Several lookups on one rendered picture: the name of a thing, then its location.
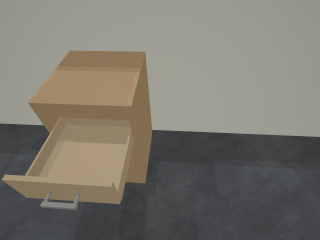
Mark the handle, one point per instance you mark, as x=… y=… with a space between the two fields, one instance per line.
x=60 y=205

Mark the cabinet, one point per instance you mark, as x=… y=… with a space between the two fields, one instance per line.
x=111 y=85

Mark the drawer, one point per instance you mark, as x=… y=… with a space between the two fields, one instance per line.
x=87 y=156

